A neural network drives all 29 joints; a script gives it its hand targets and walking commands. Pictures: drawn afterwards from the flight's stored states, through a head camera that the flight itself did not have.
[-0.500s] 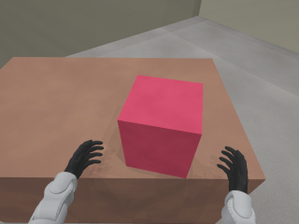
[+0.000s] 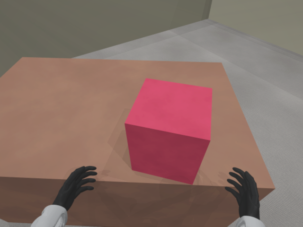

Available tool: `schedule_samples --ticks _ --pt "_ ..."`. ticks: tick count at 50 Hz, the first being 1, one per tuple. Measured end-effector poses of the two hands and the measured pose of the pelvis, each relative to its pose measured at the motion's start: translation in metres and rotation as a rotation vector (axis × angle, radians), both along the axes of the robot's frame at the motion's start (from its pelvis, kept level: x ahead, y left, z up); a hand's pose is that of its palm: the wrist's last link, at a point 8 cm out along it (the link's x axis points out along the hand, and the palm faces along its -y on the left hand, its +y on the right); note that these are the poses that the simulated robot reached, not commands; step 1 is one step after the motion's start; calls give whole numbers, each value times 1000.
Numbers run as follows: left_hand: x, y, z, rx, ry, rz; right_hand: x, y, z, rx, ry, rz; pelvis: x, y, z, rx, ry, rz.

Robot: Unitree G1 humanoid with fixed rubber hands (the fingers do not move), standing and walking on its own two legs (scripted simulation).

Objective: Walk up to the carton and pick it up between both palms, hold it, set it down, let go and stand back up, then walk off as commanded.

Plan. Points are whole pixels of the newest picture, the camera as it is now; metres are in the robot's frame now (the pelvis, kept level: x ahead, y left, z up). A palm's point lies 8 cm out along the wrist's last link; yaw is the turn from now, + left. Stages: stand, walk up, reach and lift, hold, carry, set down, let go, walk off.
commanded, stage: set down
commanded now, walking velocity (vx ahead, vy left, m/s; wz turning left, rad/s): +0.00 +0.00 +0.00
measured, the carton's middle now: (169, 131) +0.41 -0.05 +0.01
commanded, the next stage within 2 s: let go in 1.64 s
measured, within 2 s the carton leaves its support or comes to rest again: neither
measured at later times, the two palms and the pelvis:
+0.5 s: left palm (69, 202) +0.20 +0.22 -0.01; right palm (241, 213) +0.16 -0.20 -0.01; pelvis +0.01 +0.00 +0.00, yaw +0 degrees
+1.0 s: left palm (71, 212) +0.19 +0.22 -0.03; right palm (238, 223) +0.15 -0.20 -0.04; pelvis +0.01 +0.00 +0.00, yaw +0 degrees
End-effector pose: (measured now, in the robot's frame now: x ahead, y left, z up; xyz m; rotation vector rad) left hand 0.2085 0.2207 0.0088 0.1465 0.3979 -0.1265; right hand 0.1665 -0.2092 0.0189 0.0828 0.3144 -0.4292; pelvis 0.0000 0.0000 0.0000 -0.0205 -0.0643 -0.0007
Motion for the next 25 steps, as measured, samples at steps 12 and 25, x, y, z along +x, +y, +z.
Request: schedule_samples --ticks 12,25 --pt "0 -2 -6 -19 27 28 0 3 -14 13 58 26 4 1 0 -1 6 0" --pt "-5 -3 -16 -28 83 63 -3 6 -28 17 100 58 7 1 1 -1 1 1"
